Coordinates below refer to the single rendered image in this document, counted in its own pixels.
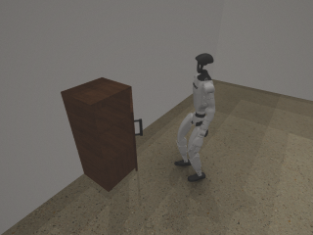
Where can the handle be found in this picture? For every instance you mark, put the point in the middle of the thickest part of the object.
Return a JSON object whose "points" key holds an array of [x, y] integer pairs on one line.
{"points": [[140, 127]]}

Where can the robot left hand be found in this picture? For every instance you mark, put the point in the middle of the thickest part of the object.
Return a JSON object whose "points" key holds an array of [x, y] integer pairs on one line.
{"points": [[196, 142]]}

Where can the cupboard door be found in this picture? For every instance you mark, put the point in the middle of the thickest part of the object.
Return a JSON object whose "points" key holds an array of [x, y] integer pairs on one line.
{"points": [[133, 130]]}

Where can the left robot forearm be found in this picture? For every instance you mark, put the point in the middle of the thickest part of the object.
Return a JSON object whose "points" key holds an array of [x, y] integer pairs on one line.
{"points": [[206, 122]]}

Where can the robot torso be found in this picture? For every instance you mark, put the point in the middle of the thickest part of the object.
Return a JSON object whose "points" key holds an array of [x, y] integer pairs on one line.
{"points": [[199, 100]]}

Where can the robot left upper arm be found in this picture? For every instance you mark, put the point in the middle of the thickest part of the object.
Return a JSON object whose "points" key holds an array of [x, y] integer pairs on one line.
{"points": [[208, 90]]}

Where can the robot right thigh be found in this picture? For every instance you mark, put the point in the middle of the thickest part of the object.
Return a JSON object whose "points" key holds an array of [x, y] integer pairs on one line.
{"points": [[184, 128]]}

